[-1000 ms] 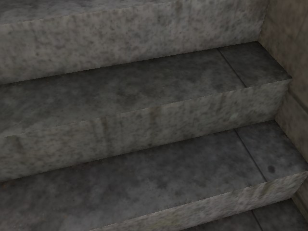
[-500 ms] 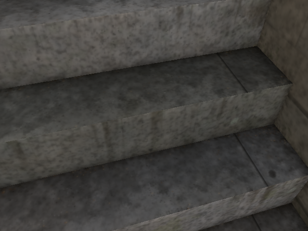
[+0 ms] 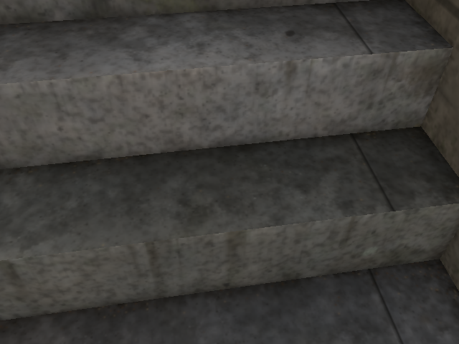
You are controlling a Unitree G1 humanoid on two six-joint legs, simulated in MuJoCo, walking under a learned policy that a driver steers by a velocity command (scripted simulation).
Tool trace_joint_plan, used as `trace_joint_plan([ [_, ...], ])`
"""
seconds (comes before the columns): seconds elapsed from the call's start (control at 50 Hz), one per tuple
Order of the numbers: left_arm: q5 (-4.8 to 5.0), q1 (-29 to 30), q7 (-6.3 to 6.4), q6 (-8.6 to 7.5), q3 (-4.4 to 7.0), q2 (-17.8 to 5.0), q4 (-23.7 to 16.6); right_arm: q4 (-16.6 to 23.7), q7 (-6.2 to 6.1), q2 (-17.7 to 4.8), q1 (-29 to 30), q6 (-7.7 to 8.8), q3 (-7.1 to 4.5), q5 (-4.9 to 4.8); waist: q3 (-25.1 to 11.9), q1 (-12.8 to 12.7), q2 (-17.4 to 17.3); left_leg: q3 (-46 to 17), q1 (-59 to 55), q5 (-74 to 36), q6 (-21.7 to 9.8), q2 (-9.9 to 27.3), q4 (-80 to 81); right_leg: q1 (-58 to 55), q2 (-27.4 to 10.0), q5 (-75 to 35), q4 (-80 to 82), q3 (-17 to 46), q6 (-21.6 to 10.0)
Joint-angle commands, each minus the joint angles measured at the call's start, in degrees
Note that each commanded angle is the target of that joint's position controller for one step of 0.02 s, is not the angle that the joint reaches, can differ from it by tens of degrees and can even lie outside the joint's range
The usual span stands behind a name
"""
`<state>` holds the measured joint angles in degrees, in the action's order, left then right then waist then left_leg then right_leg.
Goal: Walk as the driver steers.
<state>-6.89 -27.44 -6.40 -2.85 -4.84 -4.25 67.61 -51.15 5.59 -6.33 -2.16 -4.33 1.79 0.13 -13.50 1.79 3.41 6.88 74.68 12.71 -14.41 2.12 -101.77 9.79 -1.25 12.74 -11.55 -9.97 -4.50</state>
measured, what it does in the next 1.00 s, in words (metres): climbs, turning left: right foot 0.20 m higher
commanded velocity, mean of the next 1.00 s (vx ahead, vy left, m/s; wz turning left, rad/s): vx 0.49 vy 0.00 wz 0.45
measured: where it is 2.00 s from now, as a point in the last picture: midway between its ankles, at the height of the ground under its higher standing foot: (188, 199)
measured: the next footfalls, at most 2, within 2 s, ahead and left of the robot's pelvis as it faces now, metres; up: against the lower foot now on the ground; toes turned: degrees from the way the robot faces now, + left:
right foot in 0.50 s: +0.39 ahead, -0.13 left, +0.41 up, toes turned +15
left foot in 1.14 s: +0.59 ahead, +0.21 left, +0.61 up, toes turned +35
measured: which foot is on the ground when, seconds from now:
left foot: down 0.00-0.56, up 0.58-1.00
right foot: down 0.00-0.14, up 0.16-0.48, down 0.50-1.00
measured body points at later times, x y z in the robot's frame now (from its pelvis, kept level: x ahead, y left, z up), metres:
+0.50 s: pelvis +0.19 -0.03 +0.17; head +0.18 -0.05 +0.62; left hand +0.40 +0.22 +0.12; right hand +0.14 -0.21 +0.00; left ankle +0.07 +0.10 -0.55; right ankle +0.34 -0.13 -0.34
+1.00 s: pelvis +0.40 -0.01 +0.40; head +0.40 -0.02 +0.85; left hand +0.21 +0.05 +0.25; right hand +0.67 -0.06 +0.30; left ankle +0.49 +0.18 +0.01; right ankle +0.35 -0.14 -0.34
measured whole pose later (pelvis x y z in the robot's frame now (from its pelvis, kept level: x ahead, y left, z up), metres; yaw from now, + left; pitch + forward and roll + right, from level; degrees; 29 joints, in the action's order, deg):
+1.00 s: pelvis +0.40 -0.01 +0.40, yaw +25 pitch +4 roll +1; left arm -9.5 -33.4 -5.2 -5.9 -4.3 -3.4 69.5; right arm -46.4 4.7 -7.0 0.1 -1.1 4.4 0.1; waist -5.7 -4.3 0.5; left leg -0.3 91.6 1.8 -15.3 5.0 -118.5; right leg 4.3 -2.4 20.4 -20.2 -10.2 -2.5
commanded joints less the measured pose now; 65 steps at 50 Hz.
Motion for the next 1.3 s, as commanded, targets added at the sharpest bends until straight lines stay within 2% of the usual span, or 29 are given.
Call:
trace_joint_plan([
  [0.02,3.81,-5.2,-2.8,-0.9,3.75,-21.3,0.3,7.3,2.21,-3.1,9.8,-3.72,0.53,1.01,4.4,2.6,7.4,12.0,-14.1,19.9,4.8,-6.7,18.0,-1.9,-20.8,-107.2,-0.2,4.3,-15.2],
  [0.12,0.68,-7.6,-3.55,0.37,5.05,-20.0,1.4,4.1,0.38,-6.1,3.1,-5.11,-0.35,1.09,-3.5,2.3,9.9,3.9,-23.4,18.7,3.9,-13.6,38.1,-18.2,-19.0,-119.5,-12.2,4.5,-16.0],
  [0.14,10.15,6.4,5.27,-3.11,7.11,-16.3,-8.7,-1.8,-3.89,-8.3,-7.4,-0.66,-1.61,1.24,-8.6,3.1,-1.2,1.5,-46.8,21.7,4.0,-16.5,36.2,-3.7,-11.4,-81.3,-23.6,-3.9,-8.3],
  [0.18,7.66,15.5,7.72,-3.94,5.71,-15.6,-15.2,-3.3,-8.38,-8.5,-5.8,-0.73,-2.51,2.93,2.6,3.8,-9.0,-10.6,-52.6,21.9,1.6,-14.2,45.6,22.4,-6.8,-28.4,-29.8,1.9,-8.6],
  [0.2,-0.17,18.9,-0.58,2.26,4.59,-14.1,-7.7,-3.0,-4.35,-2.4,-21.0,-2.02,0.18,6.04,12.0,18.6,1.9,-31.9,-46.4,19.6,-1.9,-5.8,61.4,33.0,-3.9,-20.7,-63.2,10.5,-11.9],
  [0.22,1.43,21.2,-1.83,4.65,3.01,-6.5,-13.2,-5.7,-3.2,-8.8,-27.9,-1.08,-1.5,6.12,11.2,15.5,-12.8,-53.1,-49.5,15.5,-9.7,2.6,66.2,52.5,4.4,-13.3,-95.2,22.8,-10.4],
  [0.24,3.5,18.6,-0.73,4.92,3.98,-6.4,-14.0,-7.9,-1.06,-9.5,-29.2,0.51,-1.42,5.96,9.4,11.8,-8.0,-58.6,-54.5,6.9,-10.4,3.5,68.8,61.3,12.1,-13.4,-108.9,37.1,-11.2],
  [0.3,-0.12,20.1,3.72,3.44,5.11,-15.2,-19.0,-12.1,1.94,-3.4,-17.1,9.7,-0.06,3.62,10.6,-1.6,-0.9,-42.7,-60.4,2.6,-5.7,1.8,69.9,72.3,7.3,-6.0,-112.5,27.9,-6.9],
  [0.34,2.57,25.6,4.88,3.81,4.43,-13.9,-21.9,-9.2,2.05,-5.6,-1.8,11.26,-1.27,1.81,14.1,-6.6,-6.4,-38.9,-38.8,15.6,-5.8,2.2,78.1,65.0,3.0,14.4,-123.1,19.6,-5.4],
  [0.44,2.88,41.6,6.75,1.08,2.83,-14.5,-31.7,-13.4,-1.55,-7.9,-22.3,11.29,-1.45,5.28,7.2,-1.1,0.8,-34.0,-45.9,0.7,3.0,-2.4,74.4,62.8,-1.2,13.4,-101.0,17.7,-4.8],
  [0.48,3.93,52.7,6.08,2.79,1.37,-12.1,-38.2,-8.7,-0.55,-15.2,-17.2,10.77,-4.51,0.76,8.7,-3.0,-3.2,-32.2,-30.1,-4.5,-1.3,1.6,93.6,36.8,-0.3,41.7,-66.2,7.3,0.8],
  [0.5,6.81,51.7,4.34,3.71,-0.02,-6.5,-37.8,-11.5,0.41,-17.9,-23.1,9.83,-5.35,2.01,7.1,-0.9,-12.8,-38.3,-22.2,-24.1,-5.9,7.6,96.9,21.0,1.6,23.3,-69.8,7.3,4.4],
  [0.52,7.52,37.1,3.15,1.08,3.04,-10.6,-33.2,-8.0,1.59,-19.9,-18.3,10.9,-6.41,-0.75,5.4,-7.4,-14.2,-32.5,-33.9,-61.9,-5.3,7.7,87.0,19.6,7.7,23.3,-71.1,2.4,4.0],
  [0.54,8.11,19.8,3.74,-0.12,5.7,-18.8,-28.4,-8.2,3.5,-15.4,-17.3,12.1,-5.62,3.65,-6.4,-13.1,0.0,-25.9,-31.3,-82.7,0.0,1.9,65.5,5.1,4.3,10.6,-59.2,18.8,-4.7],
  [0.58,1.19,-3.4,4.3,0.26,8.72,-27.0,-19.2,-7.4,4.38,-2.7,-17.7,10.59,-3.32,6.17,-8.4,-14.4,18.4,-27.4,-13.1,-15.7,4.2,-13.0,28.4,-11.2,-15.7,15.7,-22.7,68.0,-19.6],
  [0.6,2.71,-6.2,4.4,0.05,8.48,-25.0,-18.0,-9.7,3.35,-6.9,-14.5,9.91,-4.94,2.65,0.6,-16.7,11.5,-28.8,-9.0,-18.2,3.9,-10.9,1.5,-2.9,-15.4,33.1,-16.6,71.4,-17.1],
  [0.62,5.3,-0.2,3.9,-0.3,7.85,-21.5,-16.1,-10.2,2.23,-4.9,-14.0,10.39,-4.13,0.61,10.7,-11.2,13.8,-26.3,-2.6,-21.8,1.9,-8.1,-6.8,7.6,-15.2,37.8,-17.2,61.3,-14.1],
  [0.68,6.51,13.2,2.31,0.02,4.01,-4.3,-9.4,-6.2,1.18,-5.1,-10.8,9.5,-3.39,1.25,9.7,0.3,-5.7,-24.0,-5.1,-18.7,-3.2,-5.1,-10.7,14.9,-12.4,18.1,-18.5,35.9,-7.3],
  [0.74,2.97,15.4,2.76,-1.76,2.83,-0.2,-7.2,-1.5,1.15,-4.5,-8.2,7.98,-1.57,-0.75,9.3,3.4,-5.9,-20.2,1.5,-14.0,-4.9,-4.0,-13.5,13.3,-9.5,6.2,-13.9,19.7,-4.1],
  [0.98,-3.48,-12.5,0.74,-3.42,0.77,-4.5,2.9,13.7,-1.14,-5.1,18.4,3.44,1.78,0.04,16.8,-6.4,-2.0,-5.1,24.4,-14.4,-4.3,7.0,-9.4,-3.6,-15.7,8.0,6.7,14.5,-9.4],
  [1.04,0.44,-17.3,-1.32,-2.62,0.06,-2.6,6.0,18.8,0.75,-1.1,31.3,-0.78,3.57,1.26,16.4,-6.7,3.3,2.1,6.7,-4.2,-3.9,7.8,-2.4,4.2,-16.8,-10.6,15.2,8.3,-10.6],
  [1.1,3.69,-12.9,-2.56,-5.82,1.83,-12.7,3.2,17.7,2.44,-2.8,21.8,-1.45,2.16,2.29,6.9,2.9,10.6,10.6,-22.5,3.5,1.9,-2.0,10.4,-0.2,-16.6,-98.8,1.8,2.2,-12.0],
  [1.14,6.15,-10.2,-2.71,-7.06,5.93,-20.5,0.6,15.0,0.01,-7.0,12.4,0.34,-0.05,1.17,1.0,6.3,15.3,9.9,-40.8,5.5,4.5,-6.8,38.8,-13.2,-15.8,-114.8,-6.7,5.0,-6.5],
  [1.16,4.51,-7.9,-3.47,-6.59,7.69,-20.5,-0.2,9.6,-1.14,-11.0,-1.7,0.09,-1.54,2.2,-7.6,10.5,8.0,-2.8,-60.5,-21.1,0.3,-1.8,43.4,-2.5,-13.9,-104.2,-23.0,8.1,-2.7],
  [1.18,0.53,-13.0,-4.72,-5.62,6.12,-11.7,-2.9,1.4,-1.09,-14.0,-21.5,0.4,-2.38,3.88,-25.2,9.0,-12.8,-28.3,-91.2,-46.7,-9.0,10.1,54.7,18.6,-5.1,-37.7,-38.5,13.9,-0.9],
  [1.2,12.07,-7.3,1.71,-7.27,8.49,-12.9,-5.6,-1.8,-6.55,-14.9,-24.7,3.27,-5.35,-0.4,-19.8,8.3,-10.0,-46.9,-85.7,-38.1,-11.0,19.0,65.9,21.2,4.3,-3.1,-76.3,11.8,2.7],
  [1.22,10.64,-3.0,4.28,-6.56,9.04,-10.2,-8.7,-2.1,-7.89,-15.3,-14.9,4.54,-6.01,-0.8,-12.8,4.3,-1.3,-42.0,-74.4,-22.0,-8.7,19.1,69.8,29.3,2.0,-2.3,-96.2,16.3,3.2],
  [1.24,6.52,-3.9,0.08,-5.24,7.73,-4.1,-2.3,-2.5,-3.0,-14.3,-16.8,5.81,-4.98,4.57,3.2,7.7,-11.8,-41.6,-59.6,-13.4,-5.6,17.8,73.0,40.8,3.8,-9.5,-101.0,30.4,1.0],
  [1.3,6.5,3.5,-0.57,-2.32,6.19,0.3,-6.0,-5.4,0.12,-5.1,-3.5,6.05,-2.71,4.12,8.5,-2.7,2.4,-21.8,-47.8,-11.2,-0.2,14.9,76.5,43.8,1.8,-10.4,-103.1,26.6,-6.9],
])
Keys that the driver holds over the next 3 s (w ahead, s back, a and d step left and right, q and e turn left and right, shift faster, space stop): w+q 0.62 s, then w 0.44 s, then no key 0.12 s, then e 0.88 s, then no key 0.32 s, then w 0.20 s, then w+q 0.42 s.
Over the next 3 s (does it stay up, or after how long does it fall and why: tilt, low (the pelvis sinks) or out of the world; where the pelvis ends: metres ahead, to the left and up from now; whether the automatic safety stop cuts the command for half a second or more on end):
stays up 0.92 0.07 0.80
